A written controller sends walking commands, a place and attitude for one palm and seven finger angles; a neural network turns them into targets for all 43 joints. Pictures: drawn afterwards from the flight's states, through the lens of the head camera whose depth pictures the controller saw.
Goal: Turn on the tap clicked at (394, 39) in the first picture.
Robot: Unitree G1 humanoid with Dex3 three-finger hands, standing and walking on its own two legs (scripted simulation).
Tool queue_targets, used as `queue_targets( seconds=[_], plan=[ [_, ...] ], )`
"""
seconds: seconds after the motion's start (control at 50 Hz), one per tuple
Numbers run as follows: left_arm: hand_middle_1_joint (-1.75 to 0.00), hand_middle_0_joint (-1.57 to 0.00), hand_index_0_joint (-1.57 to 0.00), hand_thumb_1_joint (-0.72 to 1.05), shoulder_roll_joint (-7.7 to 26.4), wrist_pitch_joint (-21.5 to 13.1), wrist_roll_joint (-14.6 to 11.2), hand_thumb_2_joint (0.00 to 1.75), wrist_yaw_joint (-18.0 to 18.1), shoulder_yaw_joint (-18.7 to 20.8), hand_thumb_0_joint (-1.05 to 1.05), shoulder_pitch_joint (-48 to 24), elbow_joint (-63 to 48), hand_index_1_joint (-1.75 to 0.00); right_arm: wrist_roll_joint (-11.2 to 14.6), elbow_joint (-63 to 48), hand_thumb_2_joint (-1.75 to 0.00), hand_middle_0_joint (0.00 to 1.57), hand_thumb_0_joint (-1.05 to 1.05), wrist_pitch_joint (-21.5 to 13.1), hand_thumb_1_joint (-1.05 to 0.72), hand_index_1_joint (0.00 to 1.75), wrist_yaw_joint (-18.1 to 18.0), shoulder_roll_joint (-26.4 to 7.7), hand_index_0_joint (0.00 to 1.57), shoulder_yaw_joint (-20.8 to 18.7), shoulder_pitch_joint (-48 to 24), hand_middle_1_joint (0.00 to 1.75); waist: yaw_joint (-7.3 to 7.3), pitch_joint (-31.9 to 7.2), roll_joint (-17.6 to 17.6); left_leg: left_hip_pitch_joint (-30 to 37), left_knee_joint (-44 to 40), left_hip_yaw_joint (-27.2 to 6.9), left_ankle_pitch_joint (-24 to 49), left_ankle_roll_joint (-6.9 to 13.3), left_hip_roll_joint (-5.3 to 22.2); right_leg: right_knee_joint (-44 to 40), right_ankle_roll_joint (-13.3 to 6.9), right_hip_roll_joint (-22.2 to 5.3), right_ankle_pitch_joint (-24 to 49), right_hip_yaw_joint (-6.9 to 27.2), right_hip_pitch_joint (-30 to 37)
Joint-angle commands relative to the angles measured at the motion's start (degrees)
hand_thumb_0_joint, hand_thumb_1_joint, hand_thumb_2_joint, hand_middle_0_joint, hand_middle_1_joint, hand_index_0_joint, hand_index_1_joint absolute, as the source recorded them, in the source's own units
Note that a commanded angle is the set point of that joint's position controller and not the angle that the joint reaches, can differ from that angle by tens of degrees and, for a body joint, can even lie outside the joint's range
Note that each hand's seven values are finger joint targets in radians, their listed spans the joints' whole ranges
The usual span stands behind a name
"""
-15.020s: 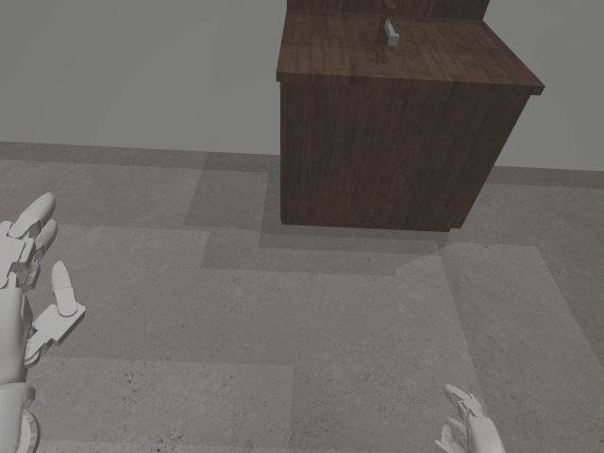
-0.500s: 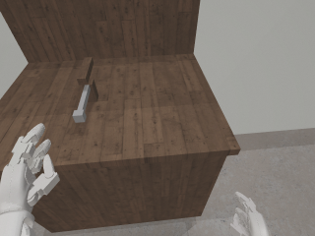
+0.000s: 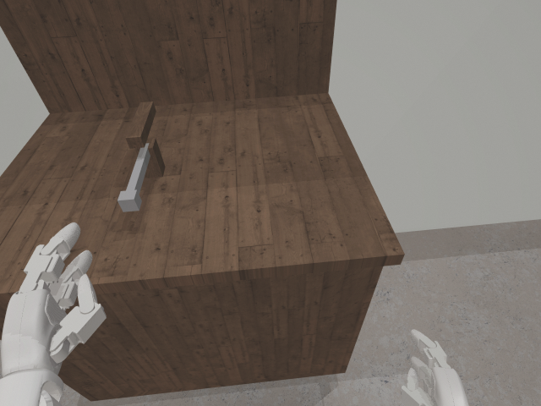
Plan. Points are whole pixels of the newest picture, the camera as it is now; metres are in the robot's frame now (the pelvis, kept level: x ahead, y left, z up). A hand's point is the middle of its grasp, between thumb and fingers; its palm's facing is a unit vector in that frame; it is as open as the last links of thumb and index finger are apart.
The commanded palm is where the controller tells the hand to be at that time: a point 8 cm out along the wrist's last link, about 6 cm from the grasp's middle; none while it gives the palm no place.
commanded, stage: turn the palm inward beside the body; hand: left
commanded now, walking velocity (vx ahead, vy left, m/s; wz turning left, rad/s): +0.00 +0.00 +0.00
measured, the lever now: (130, 200) +0.40 +0.30 +0.09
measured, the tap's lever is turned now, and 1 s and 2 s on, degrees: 0 0 0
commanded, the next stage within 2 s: reach beside the lever's end, fingers flat in 0.18 s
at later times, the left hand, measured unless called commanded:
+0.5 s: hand (98, 294) +0.20 +0.24 +0.13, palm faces +0.42 -0.90 -0.13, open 7.4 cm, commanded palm +0.16 +0.28 +0.14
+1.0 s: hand (105, 259) +0.26 +0.26 +0.13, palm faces +0.41 -0.90 -0.11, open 7.4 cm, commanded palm +0.22 +0.31 +0.13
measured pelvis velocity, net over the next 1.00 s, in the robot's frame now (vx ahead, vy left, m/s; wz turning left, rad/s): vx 0.01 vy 0.01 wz -0.01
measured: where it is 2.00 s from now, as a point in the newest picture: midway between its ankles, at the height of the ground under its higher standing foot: outside the picture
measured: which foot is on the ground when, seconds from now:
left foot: down 0.00-1.00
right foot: down 0.00-1.00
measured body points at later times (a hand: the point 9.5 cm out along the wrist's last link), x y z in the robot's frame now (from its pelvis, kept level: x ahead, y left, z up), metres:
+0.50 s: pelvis +0.01 +0.00 +0.00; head +0.00 -0.03 +0.45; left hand +0.17 +0.28 +0.14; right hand +0.20 -0.23 -0.08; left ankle -0.01 +0.13 -0.72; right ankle +0.03 -0.09 -0.72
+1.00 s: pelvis +0.01 +0.01 +0.01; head +0.01 -0.01 +0.46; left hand +0.23 +0.30 +0.13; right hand +0.19 -0.22 -0.08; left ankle -0.01 +0.13 -0.72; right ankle +0.03 -0.09 -0.72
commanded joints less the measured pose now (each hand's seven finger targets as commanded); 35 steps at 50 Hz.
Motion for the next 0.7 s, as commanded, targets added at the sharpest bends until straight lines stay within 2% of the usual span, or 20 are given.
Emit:
queue_targets(
  seconds=[0.0, 0.04, 0.06, 0.08, 0.16, 0.2, 0.26, 0.32, 0.34, 0.36, 0.42, 0.44, 0.46, 0.48, 0.54, 0.56, 0.6, 0.64, 0.66, 0.68],
  plan=[
    [-0.30, -0.20, -0.20, 0.90, 7.3, -5.0, 0.3, 0.90, 0.5, 5.9, 0.00, -2.6, -11.9, -0.30, -0.1, -9.4, -0.90, 0.20, 0.00, -3.7, -0.90, 0.30, -0.2, -5.9, 0.20, -2.4, -7.3, 0.30, 0.17, -2.1, -2.9, -4.2, -6.2, 1.5, 8.9, 2.3, -0.2, -8.8, 2.3, -2.3, 2.0, 3.2, 4.9],
    [-0.30, -0.20, -0.20, 0.90, 7.5, -5.1, 0.0, 0.90, 0.2, 5.9, 0.00, -3.2, -12.0, -0.30, -0.2, -9.4, -0.90, 0.20, 0.00, -3.7, -0.90, 0.30, -0.3, -6.2, 0.20, -2.5, -7.1, 0.30, 0.06, -3.0, -4.3, -4.3, -5.9, 1.6, 9.2, 2.6, -0.2, -8.9, 2.5, -2.4, 2.6, 3.6, 5.5],
    [-0.30, -0.20, -0.20, 0.90, 8.4, -5.0, 0.4, 0.90, 0.5, 7.1, 0.00, -2.7, -11.6, -0.30, -0.1, -9.0, -0.90, 0.20, 0.00, -3.7, -0.90, 0.30, -0.4, -6.0, 0.20, -2.4, -7.7, 0.30, 0.44, -2.4, -2.9, -4.1, -6.0, 1.6, 9.2, 2.5, -0.3, -9.0, 2.4, -2.2, 2.5, 3.6, 5.2],
    [-0.30, -0.20, -0.20, 0.90, 6.9, -5.2, 0.4, 0.90, 0.2, 5.2, 0.00, -3.9, -12.6, -0.30, 0.0, -9.4, -0.90, 0.20, 0.00, -3.7, -0.90, 0.30, -0.4, -5.9, 0.20, -2.3, -7.1, 0.30, 0.01, -2.5, -2.1, -3.9, -6.1, 1.6, 9.2, 2.5, -0.4, -8.8, 2.3, -2.4, 2.5, 3.4, 5.0],
    [-0.30, -0.20, -0.20, 0.90, 8.6, -5.3, 0.5, 0.90, 0.1, 7.0, 0.00, -2.5, -12.2, -0.30, -0.1, -9.1, -0.90, 0.20, 0.00, -4.0, -0.90, 0.30, -0.5, -6.1, 0.20, -2.4, -7.3, 0.30, 0.47, -2.9, -2.3, -3.6, -5.9, 1.6, 10.4, 2.5, -0.4, -8.7, 2.3, -2.3, 4.6, 3.4, 5.7],
    [-0.30, -0.20, -0.20, 0.90, 7.3, -5.6, 0.4, 0.90, -0.1, 5.9, 0.00, -2.2, -12.0, -0.30, -0.2, -9.3, -0.90, 0.20, 0.00, -4.0, -0.90, 0.30, -0.4, -6.0, 0.20, -2.5, -6.6, 0.30, 0.24, -3.4, -3.3, -3.3, -6.0, 1.6, 11.3, 2.5, -0.3, -8.3, 2.3, -2.3, 5.9, 3.1, 6.0],
    [-0.30, -0.20, -0.20, 0.90, 8.6, -6.0, 0.6, 0.90, 0.0, 7.2, 0.00, -2.1, -12.1, -0.30, -0.2, -8.8, -0.90, 0.20, 0.00, -4.1, -0.90, 0.30, -0.4, -5.9, 0.20, -2.5, -7.0, 0.30, 0.62, -3.3, -1.4, -3.0, -6.0, 1.6, 11.3, 2.4, -0.4, -8.3, 2.2, -2.2, 6.0, 3.1, 5.8],
    [-0.30, -0.20, -0.20, 0.90, 8.3, -5.6, -0.4, 0.90, 0.0, 7.7, 0.00, -6.5, -7.8, -0.30, -0.1, -8.2, -0.90, 0.20, 0.00, -3.6, -0.90, 0.30, -0.8, -6.2, 0.20, -2.6, -6.8, 0.30, -0.41, -1.8, -5.7, -4.4, -6.1, 1.5, 9.1, 2.5, -0.3, -9.4, 2.7, -2.3, 3.1, 3.7, 5.0],
    [-0.30, -0.20, -0.20, 0.90, 7.9, -5.3, -0.6, 0.90, -0.3, 7.2, 0.00, -8.1, -7.0, -0.30, 0.0, -8.1, -0.90, 0.20, 0.00, -3.5, -0.90, 0.30, -1.0, -6.3, 0.20, -2.6, -7.2, 0.30, -0.60, -1.4, -5.4, -4.7, -6.2, 1.5, 8.0, 2.6, -0.4, -9.9, 2.8, -2.4, 1.4, 4.1, 4.6],
    [-0.30, -0.20, -0.20, 0.90, 9.3, -5.3, -0.1, 0.90, -0.1, 8.5, 0.00, -10.0, -7.0, -0.30, 0.3, -7.7, -0.90, 0.20, 0.00, -3.4, -0.90, 0.30, -1.1, -6.1, 0.20, -2.5, -7.9, 0.30, -0.51, -0.9, -2.8, -4.2, -6.4, 1.6, 7.5, 2.5, -0.5, -10.2, 2.6, -2.4, 0.3, 4.3, 4.4],
    [-0.30, -0.20, -0.20, 0.90, 8.9, -5.1, -0.3, 0.90, -0.5, 7.7, 0.00, -10.3, -6.2, -0.30, 0.0, -7.8, -0.90, 0.20, 0.00, -3.4, -0.90, 0.30, -0.9, -6.2, 0.20, -2.7, -7.6, 0.30, -0.25, -3.6, -1.4, -3.7, -6.4, 1.6, 9.0, 2.5, -0.6, -9.9, 2.4, -2.7, 2.0, 4.4, 5.8],
    [-0.30, -0.20, -0.20, 0.90, 8.9, -5.3, -0.4, 0.90, -0.8, 7.4, 0.00, -12.1, -6.2, -0.30, -0.1, -7.7, -0.90, 0.20, 0.00, -3.4, -0.90, 0.30, -1.0, -6.3, 0.20, -2.5, -7.5, 0.30, -0.61, -3.8, -3.2, -3.6, -6.6, 1.4, 9.6, 2.5, -0.6, -9.6, 2.5, -2.7, 3.2, 4.2, 6.2],
    [-0.30, -0.20, -0.20, 0.90, 10.4, -5.4, 0.1, 0.90, -0.6, 9.4, 0.00, -11.3, -5.0, -0.30, 0.1, -7.3, -0.90, 0.20, 0.00, -3.4, -0.90, 0.30, -1.0, -6.2, 0.20, -2.6, -8.0, 0.30, -0.04, -3.6, -1.4, -3.4, -6.7, 1.6, 9.9, 2.4, -0.5, -9.6, 2.3, -2.4, 3.2, 4.1, 6.3],
    [-0.30, -0.20, -0.20, 0.90, 8.4, -5.6, 0.1, 0.90, -1.0, 6.8, 0.00, -13.0, -5.6, -0.30, -0.1, -7.6, -0.90, 0.20, 0.00, -3.3, -0.90, 0.30, -0.9, -6.1, 0.20, -2.4, -7.5, 0.30, -0.73, -4.1, -1.5, -3.0, -6.8, 1.6, 10.3, 2.4, -0.7, -9.2, 2.4, -2.6, 4.1, 3.9, 6.2],
    [-0.30, -0.20, -0.20, 0.90, 9.1, -6.1, -0.3, 0.90, -1.3, 8.2, 0.00, -11.9, -4.3, -0.30, -0.4, -7.5, -0.90, 0.20, 0.00, -3.5, -0.90, 0.30, -0.8, -6.4, 0.20, -2.7, -6.8, 0.30, -0.07, -6.0, -2.0, -2.5, -7.0, 1.6, 13.4, 2.1, -0.6, -8.2, 2.2, -2.3, 8.6, 3.3, 7.8],
    [-0.30, -0.20, -0.20, 0.90, 10.3, -5.9, 0.2, 0.90, -1.1, 9.7, 0.00, -11.5, -3.1, -0.30, -0.2, -7.1, -0.90, 0.20, 0.00, -3.3, -0.90, 0.30, -0.9, -6.3, 0.20, -2.6, -7.3, 0.30, 0.21, -5.3, -0.9, -2.3, -7.1, 1.7, 13.6, 2.0, -0.6, -8.2, 2.1, -2.1, 8.7, 3.2, 7.5],
    [-0.30, -0.20, -0.20, 0.90, 8.3, -6.1, 0.1, 0.90, -1.1, 7.6, 0.00, -13.9, -2.6, -0.30, -0.2, -7.4, -0.90, 0.20, 0.00, -3.0, -0.90, 0.30, -0.9, -6.4, 0.20, -2.7, -6.9, 0.30, -0.50, -4.8, -2.3, -2.3, -7.4, 1.6, 13.8, 1.9, -0.5, -8.0, 2.1, -2.0, 8.9, 2.8, 6.9],
    [-0.30, -0.20, -0.20, 0.90, 8.8, -6.0, -0.1, 0.90, -0.7, 8.4, 0.00, -15.3, -1.3, -0.30, -0.4, -7.2, -0.90, 0.20, 0.00, -2.8, -0.90, 0.30, -1.0, -6.5, 0.20, -2.8, -6.8, 0.30, -0.59, -4.6, -3.4, -2.2, -7.7, 1.5, 13.5, 1.8, -0.4, -8.4, 2.2, -2.0, 8.6, 2.8, 6.8],
    [-0.30, -0.20, -0.20, 0.90, 10.8, -5.9, 0.4, 0.90, -0.3, 10.6, 0.00, -15.5, -0.4, -0.30, -0.3, -6.8, -0.90, 0.20, 0.00, -2.5, -0.90, 0.30, -1.1, -6.4, 0.20, -2.7, -7.3, 0.30, -0.13, -4.5, -2.1, -2.2, -8.0, 1.6, 13.4, 1.7, -0.5, -8.4, 2.1, -1.8, 8.1, 2.9, 7.0],
    [-0.30, -0.20, -0.20, 0.90, 9.7, -5.8, 0.4, 0.90, -0.3, 9.6, 0.00, -16.0, -0.6, -0.30, -0.3, -7.2, -0.90, 0.20, 0.00, -2.1, -0.90, 0.30, -1.1, -6.3, 0.20, -2.9, -7.0, 0.30, -0.40, -5.4, -3.3, -2.2, -8.1, 1.7, 13.8, 1.7, -0.4, -8.3, 2.1, -1.9, 8.3, 2.9, 7.3]
  ],
)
